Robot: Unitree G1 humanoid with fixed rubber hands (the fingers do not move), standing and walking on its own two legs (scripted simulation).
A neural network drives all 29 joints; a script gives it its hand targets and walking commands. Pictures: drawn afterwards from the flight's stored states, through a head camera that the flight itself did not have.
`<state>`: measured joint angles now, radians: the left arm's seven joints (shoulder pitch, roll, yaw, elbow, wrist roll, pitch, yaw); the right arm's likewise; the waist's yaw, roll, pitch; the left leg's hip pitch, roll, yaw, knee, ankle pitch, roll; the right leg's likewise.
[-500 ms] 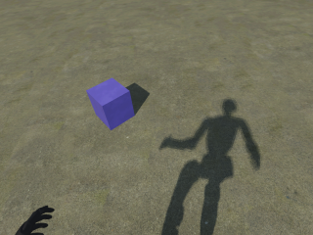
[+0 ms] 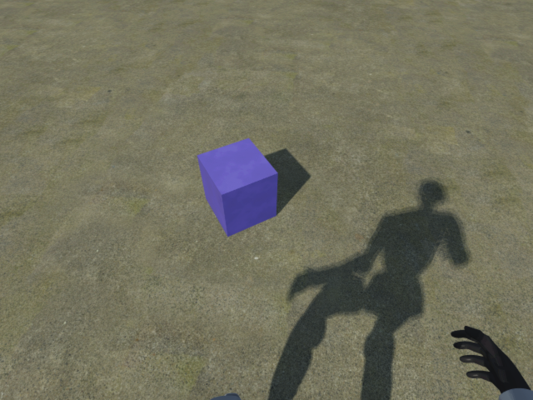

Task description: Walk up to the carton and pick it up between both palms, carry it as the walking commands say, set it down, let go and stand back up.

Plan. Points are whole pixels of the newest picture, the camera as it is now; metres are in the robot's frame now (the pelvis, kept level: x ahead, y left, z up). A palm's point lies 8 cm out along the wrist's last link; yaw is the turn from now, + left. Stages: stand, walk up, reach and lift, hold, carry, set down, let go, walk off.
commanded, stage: walk up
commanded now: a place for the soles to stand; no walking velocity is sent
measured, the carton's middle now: (238, 187) +1.09 +0.19 -0.60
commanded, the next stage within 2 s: none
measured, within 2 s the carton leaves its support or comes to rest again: neither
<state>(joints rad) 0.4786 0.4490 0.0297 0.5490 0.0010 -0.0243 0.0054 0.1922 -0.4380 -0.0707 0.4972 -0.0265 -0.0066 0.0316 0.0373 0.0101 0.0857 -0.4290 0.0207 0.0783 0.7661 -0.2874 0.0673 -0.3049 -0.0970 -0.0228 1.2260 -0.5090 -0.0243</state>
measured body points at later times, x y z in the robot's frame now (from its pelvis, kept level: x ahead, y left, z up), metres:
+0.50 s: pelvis +0.19 +0.01 +0.01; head +0.20 -0.02 +0.46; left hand +0.31 +0.34 -0.02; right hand +0.32 -0.32 -0.07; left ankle +0.22 +0.14 -0.65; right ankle +0.22 -0.14 -0.71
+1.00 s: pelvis +0.38 +0.08 -0.01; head +0.36 +0.06 +0.44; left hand +0.55 +0.40 -0.03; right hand +0.45 -0.27 -0.09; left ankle +0.39 +0.20 -0.67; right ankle +0.41 -0.04 -0.71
